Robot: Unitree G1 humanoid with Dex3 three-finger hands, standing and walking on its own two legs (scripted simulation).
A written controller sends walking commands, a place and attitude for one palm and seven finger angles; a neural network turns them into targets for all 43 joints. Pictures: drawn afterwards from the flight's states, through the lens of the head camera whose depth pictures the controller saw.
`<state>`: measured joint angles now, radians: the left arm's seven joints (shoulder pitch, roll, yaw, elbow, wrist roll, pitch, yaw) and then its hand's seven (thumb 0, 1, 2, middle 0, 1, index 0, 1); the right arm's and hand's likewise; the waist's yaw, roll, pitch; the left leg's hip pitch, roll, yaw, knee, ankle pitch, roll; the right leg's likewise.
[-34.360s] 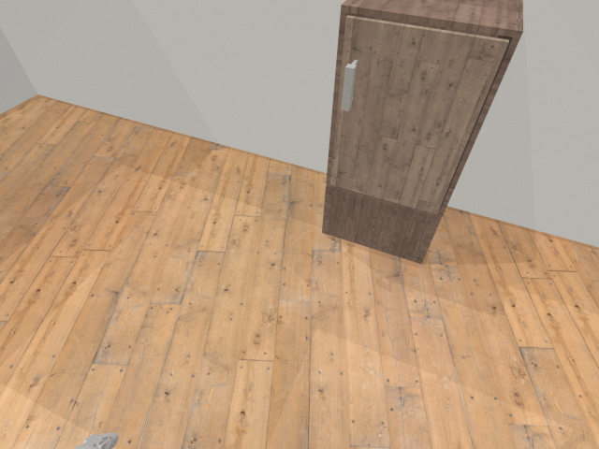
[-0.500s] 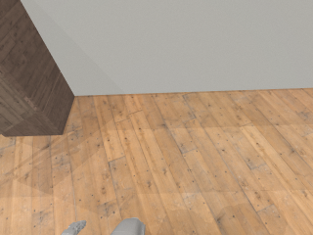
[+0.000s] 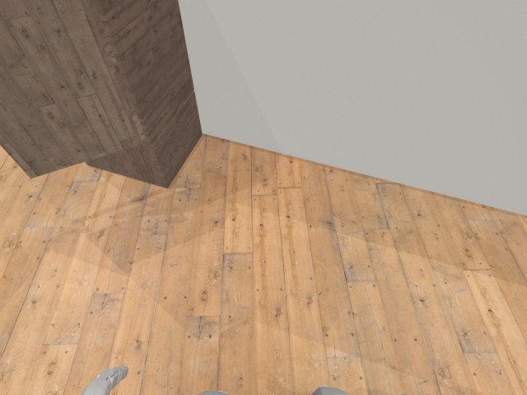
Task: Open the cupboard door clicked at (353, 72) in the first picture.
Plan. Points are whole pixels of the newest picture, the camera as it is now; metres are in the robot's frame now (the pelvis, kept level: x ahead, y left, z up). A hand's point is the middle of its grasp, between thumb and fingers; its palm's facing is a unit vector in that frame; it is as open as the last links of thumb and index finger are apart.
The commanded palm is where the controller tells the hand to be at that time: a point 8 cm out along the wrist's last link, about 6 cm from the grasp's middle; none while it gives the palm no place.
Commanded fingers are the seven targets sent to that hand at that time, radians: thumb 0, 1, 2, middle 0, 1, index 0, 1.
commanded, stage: turn to face it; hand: left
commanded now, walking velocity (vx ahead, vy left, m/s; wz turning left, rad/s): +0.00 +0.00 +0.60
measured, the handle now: out of the picture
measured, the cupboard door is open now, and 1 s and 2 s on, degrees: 45 45 45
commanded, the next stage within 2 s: take the last steps up to it in 0.82 s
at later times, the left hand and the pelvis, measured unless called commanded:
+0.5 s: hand out of the picture -0.01 +0.21 -0.19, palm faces +0.34 -0.91 -0.23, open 7.4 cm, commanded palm none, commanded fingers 0.00 0.90 0.90 -0.20 -0.30 -0.20 -0.30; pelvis +0.01 +0.00 -0.01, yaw +18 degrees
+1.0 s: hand out of the picture +0.00 +0.15 -0.15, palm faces +0.49 -0.84 -0.24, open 7.3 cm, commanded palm none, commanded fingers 0.00 0.90 0.90 -0.20 -0.30 -0.20 -0.30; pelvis +0.04 -0.04 +0.01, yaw +28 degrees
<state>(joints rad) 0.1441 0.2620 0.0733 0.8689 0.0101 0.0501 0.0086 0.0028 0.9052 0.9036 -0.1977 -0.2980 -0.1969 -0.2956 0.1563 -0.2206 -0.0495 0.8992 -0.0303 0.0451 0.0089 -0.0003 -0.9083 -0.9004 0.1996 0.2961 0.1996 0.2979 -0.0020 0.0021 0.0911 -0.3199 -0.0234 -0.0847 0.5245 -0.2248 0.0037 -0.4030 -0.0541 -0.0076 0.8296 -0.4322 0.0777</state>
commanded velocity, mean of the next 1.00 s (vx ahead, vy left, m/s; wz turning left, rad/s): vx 0.03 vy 0.02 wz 0.39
